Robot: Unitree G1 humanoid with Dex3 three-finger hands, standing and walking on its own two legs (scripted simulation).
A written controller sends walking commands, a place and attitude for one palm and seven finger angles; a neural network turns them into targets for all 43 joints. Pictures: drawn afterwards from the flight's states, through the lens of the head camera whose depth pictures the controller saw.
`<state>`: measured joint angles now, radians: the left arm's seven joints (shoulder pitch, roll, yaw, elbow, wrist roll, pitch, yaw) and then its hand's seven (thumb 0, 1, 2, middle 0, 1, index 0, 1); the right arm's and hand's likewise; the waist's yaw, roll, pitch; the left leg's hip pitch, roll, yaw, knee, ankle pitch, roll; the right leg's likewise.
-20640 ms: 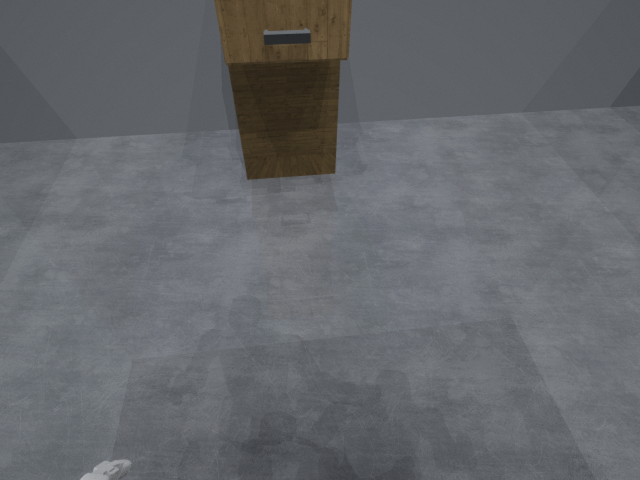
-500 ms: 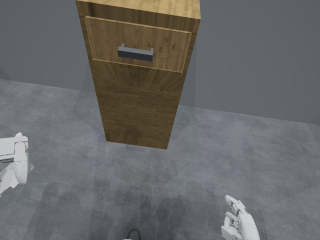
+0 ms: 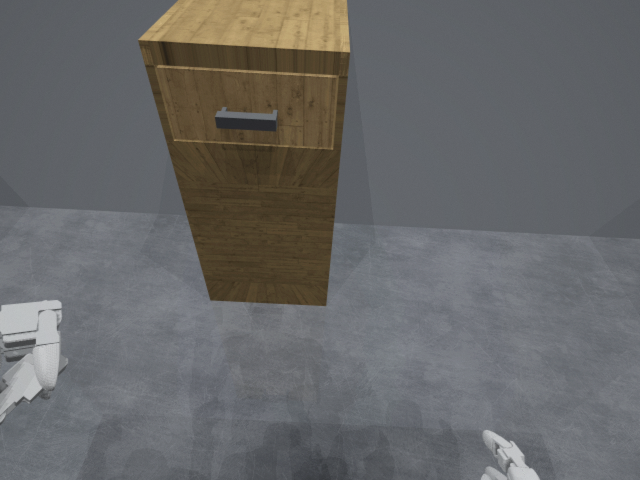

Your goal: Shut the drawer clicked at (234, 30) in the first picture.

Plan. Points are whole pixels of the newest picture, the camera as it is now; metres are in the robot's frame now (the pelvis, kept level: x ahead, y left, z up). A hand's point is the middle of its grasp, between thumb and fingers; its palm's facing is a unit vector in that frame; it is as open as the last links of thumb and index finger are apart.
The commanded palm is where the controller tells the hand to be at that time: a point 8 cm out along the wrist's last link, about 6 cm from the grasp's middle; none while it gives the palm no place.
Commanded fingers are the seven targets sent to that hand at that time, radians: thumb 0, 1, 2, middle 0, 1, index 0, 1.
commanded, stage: stop stepping back and stand still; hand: left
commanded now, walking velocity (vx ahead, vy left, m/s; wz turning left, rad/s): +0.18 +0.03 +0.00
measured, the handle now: (248, 116) +0.86 +0.18 +0.03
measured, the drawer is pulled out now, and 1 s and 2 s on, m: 0.00 0.00 0.00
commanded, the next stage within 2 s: let the arm hang, fingers relaxed in 0.70 s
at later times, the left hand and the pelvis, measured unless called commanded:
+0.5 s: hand (62, 352) +0.20 +0.23 +0.16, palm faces +0.35 -0.82 -0.46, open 3.2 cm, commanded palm +0.14 +0.28 +0.18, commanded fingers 0.00 0.90 0.90 -1.40 -1.60 -1.40 -1.60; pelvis +0.02 +0.00 +0.00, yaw +1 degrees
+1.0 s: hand out of the picture +0.15 +0.23 -0.11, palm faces +0.07 -0.94 -0.34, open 3.0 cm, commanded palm none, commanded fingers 0.00 0.90 0.90 -0.96 -1.12 -0.96 -1.12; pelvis +0.00 +0.01 -0.01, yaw +2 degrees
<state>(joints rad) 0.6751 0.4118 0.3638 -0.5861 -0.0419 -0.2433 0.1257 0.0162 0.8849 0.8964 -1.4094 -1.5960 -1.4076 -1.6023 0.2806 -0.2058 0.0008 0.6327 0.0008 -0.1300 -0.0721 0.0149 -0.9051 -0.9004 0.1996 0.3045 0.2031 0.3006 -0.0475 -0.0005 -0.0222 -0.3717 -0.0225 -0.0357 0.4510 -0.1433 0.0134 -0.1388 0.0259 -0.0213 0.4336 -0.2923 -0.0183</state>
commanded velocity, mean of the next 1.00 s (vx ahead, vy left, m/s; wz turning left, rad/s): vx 0.02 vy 0.01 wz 0.00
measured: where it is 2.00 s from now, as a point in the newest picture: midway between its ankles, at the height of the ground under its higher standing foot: outside the picture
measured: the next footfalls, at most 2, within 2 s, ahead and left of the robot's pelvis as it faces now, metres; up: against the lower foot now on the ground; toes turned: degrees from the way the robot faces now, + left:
none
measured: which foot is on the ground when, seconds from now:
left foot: down 0.00-1.00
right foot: down 0.00-1.00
